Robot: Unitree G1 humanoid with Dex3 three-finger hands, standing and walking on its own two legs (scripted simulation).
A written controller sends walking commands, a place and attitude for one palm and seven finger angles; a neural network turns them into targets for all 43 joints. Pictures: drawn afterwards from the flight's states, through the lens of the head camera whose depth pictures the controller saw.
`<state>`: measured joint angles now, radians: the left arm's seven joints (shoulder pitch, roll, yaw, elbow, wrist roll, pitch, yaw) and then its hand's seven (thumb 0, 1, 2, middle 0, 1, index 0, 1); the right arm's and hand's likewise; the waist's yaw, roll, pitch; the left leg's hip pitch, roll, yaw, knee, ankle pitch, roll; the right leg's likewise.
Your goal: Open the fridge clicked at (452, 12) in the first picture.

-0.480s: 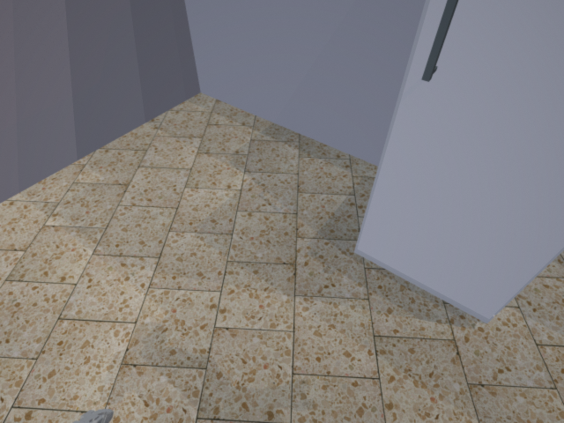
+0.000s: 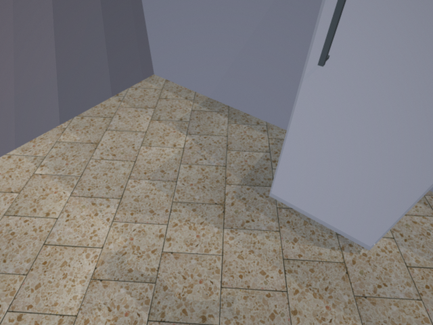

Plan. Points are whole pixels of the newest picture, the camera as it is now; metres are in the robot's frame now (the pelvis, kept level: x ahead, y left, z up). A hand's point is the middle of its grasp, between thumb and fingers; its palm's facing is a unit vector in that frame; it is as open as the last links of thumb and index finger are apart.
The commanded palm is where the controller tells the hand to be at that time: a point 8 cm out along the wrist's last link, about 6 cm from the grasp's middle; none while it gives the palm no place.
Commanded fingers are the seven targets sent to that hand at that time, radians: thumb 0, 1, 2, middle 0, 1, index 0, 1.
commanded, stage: stand and wait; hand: left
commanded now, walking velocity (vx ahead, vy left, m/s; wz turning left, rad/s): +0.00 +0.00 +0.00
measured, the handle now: (338, 17) +0.87 -0.29 +0.23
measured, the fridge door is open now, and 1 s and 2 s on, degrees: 0 0 0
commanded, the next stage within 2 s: look at it before walking up in 0.34 s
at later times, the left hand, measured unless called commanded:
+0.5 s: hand out of the picture +0.07 +0.24 -0.15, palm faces -0.03 -0.94 -0.34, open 7.4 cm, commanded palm none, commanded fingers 0.00 0.90 0.90 -0.20 -0.30 -0.20 -0.30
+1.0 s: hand out of the picture +0.09 +0.24 -0.15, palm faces -0.03 -0.94 -0.34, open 7.4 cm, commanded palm none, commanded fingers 0.00 0.90 0.90 -0.20 -0.30 -0.20 -0.30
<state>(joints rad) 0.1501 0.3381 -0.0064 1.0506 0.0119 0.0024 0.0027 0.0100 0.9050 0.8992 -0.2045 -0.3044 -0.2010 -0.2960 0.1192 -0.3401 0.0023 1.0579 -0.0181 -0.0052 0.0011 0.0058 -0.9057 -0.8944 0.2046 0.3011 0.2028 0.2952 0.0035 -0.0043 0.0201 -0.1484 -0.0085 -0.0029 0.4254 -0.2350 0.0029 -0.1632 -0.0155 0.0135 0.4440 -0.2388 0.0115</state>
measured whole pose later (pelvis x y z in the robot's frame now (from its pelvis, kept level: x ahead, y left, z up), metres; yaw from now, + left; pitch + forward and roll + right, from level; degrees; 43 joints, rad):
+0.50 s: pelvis -0.01 -0.01 +0.00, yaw +0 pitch -2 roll +0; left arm 0.14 0.34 -0.01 1.09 0.01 -0.01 0.00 0.01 0.91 0.90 -0.20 -0.30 -0.20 -0.30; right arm 0.14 -0.34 0.01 1.11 -0.02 -0.01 0.01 0.01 -0.91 -0.89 0.20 0.30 0.20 0.30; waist 0.00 0.00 0.03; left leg -0.15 0.00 -0.01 0.39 -0.20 -0.01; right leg -0.17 -0.01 0.01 0.41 -0.21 0.00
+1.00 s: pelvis +0.01 +0.00 +0.00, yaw +0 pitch -2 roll +0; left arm 0.13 0.34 -0.01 1.09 0.01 -0.01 0.00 0.01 0.91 0.90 -0.20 -0.30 -0.20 -0.30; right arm 0.11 -0.34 0.01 1.11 -0.01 -0.01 0.00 0.01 -0.91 -0.89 0.20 0.30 0.20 0.30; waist 0.00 -0.01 0.03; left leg -0.12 0.00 0.00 0.37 -0.21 -0.01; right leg -0.14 -0.01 0.02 0.38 -0.21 0.01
